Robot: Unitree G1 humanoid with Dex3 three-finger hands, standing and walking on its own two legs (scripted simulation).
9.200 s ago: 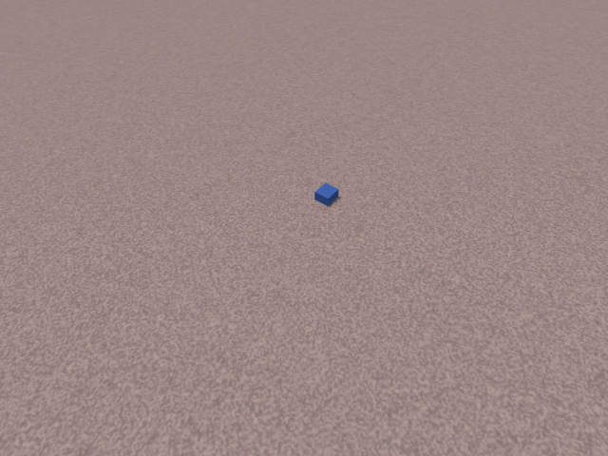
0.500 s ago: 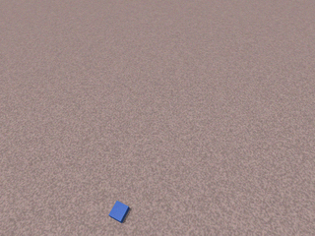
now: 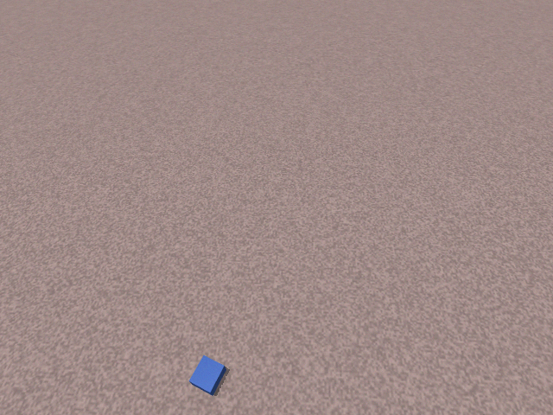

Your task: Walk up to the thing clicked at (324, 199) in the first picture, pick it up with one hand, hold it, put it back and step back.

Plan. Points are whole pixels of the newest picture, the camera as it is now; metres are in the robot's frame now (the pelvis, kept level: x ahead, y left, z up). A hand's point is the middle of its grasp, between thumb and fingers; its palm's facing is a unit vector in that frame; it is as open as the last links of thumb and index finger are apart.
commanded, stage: walk up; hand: left
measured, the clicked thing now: (208, 375) +0.37 +0.27 -0.75
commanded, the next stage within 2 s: stand in 0.06 s
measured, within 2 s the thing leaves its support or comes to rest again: neither
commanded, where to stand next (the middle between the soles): +0.01 +0.01 m, yaw +0 degrees
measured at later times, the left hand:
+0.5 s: hand out of the picture +0.12 +0.27 -0.14, palm faces -0.04 -0.94 -0.34, open 7.4 cm
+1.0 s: hand out of the picture +0.12 +0.28 -0.15, palm faces -0.04 -0.94 -0.34, open 7.4 cm
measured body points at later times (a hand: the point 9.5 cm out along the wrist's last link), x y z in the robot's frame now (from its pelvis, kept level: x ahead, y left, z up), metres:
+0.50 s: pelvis +0.03 +0.02 +0.01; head +0.04 +0.02 +0.46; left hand +0.12 +0.32 -0.12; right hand +0.10 -0.28 -0.12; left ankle +0.03 +0.14 -0.74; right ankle +0.02 -0.11 -0.74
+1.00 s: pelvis +0.04 +0.02 +0.01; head +0.05 +0.03 +0.46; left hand +0.12 +0.32 -0.12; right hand +0.12 -0.28 -0.12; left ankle +0.03 +0.14 -0.74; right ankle +0.02 -0.11 -0.74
